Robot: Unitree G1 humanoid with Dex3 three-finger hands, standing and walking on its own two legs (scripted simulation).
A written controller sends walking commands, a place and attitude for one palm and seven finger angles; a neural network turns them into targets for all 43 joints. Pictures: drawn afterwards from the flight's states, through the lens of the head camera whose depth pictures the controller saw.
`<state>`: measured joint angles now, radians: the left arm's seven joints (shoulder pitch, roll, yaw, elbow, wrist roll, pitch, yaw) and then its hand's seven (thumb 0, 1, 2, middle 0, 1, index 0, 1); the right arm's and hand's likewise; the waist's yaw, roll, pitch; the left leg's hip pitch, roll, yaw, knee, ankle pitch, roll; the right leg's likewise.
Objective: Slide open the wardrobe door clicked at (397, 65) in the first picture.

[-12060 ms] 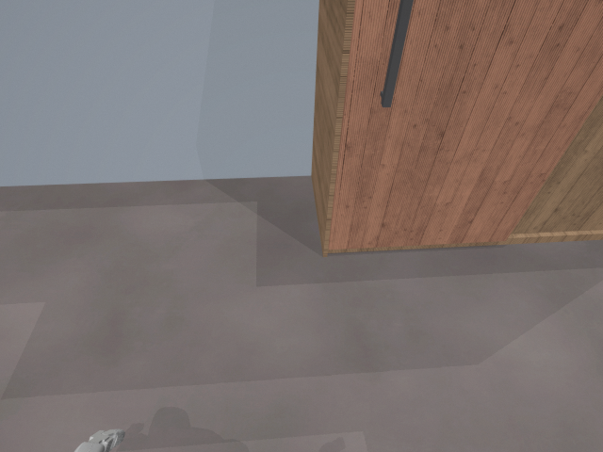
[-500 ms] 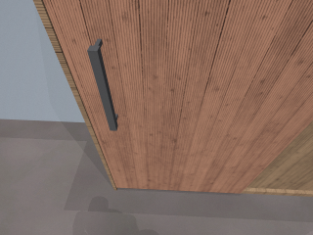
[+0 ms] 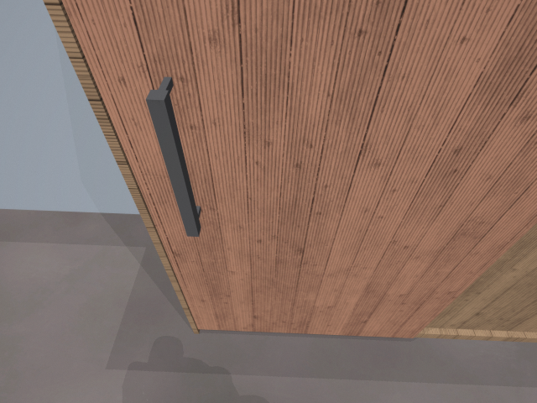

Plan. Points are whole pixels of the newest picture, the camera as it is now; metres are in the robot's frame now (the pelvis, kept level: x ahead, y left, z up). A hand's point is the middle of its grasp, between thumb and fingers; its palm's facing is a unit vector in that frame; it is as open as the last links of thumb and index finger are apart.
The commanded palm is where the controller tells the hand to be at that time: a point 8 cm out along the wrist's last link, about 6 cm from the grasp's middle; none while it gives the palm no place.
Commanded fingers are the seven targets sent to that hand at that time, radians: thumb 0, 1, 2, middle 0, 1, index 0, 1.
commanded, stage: come to a stop and stand still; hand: left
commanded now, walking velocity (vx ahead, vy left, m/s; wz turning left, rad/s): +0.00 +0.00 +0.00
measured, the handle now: (182, 168) +0.44 +0.17 +0.11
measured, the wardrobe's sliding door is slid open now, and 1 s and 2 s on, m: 0.00 0.00 0.00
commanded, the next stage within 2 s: look again from close up in 0.02 s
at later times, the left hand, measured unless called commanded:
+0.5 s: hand out of the picture +0.00 +0.17 -0.18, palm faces +0.02 -0.98 -0.19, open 7.4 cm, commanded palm none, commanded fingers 0.00 0.90 0.90 -0.20 -0.30 -0.20 -0.30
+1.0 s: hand out of the picture +0.08 +0.19 -0.12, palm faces +0.20 -0.95 -0.23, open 7.3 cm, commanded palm +0.10 +0.22 -0.06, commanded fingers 0.00 0.76 0.84 -0.21 -0.39 -0.21 -0.39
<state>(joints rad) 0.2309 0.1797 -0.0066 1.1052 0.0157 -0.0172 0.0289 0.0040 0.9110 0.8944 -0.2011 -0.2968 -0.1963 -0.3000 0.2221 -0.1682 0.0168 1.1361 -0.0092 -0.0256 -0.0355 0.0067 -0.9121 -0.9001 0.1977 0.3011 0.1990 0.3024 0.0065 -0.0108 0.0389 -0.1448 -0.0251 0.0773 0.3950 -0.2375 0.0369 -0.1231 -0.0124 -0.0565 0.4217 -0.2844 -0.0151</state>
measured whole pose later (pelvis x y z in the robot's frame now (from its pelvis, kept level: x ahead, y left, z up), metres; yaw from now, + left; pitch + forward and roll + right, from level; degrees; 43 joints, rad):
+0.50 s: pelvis +0.00 -0.01 +0.00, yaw +0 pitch -1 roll +1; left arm 0.25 0.17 -0.01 1.12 0.01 -0.01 0.03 0.00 0.91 0.89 -0.20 -0.30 -0.20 -0.30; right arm 0.23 -0.16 0.02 1.16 -0.01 -0.02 -0.04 0.01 -0.91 -0.90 0.20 0.30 0.20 0.30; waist 0.01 -0.02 0.05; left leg -0.13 -0.02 0.07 0.37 -0.23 0.03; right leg -0.10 -0.01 -0.07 0.39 -0.28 -0.02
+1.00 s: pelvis -0.01 -0.01 +0.00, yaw +0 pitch -1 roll +1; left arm 0.43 0.19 0.01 0.48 -0.09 0.01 0.08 0.03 0.94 0.89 -0.21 -0.31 -0.20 -0.31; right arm 0.32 -0.19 0.03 0.97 0.03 -0.15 -0.07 0.01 -0.92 -0.90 0.20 0.30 0.20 0.30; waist 0.03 0.00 0.05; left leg -0.17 -0.01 0.07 0.44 -0.25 0.02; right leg -0.15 0.00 -0.06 0.47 -0.30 -0.03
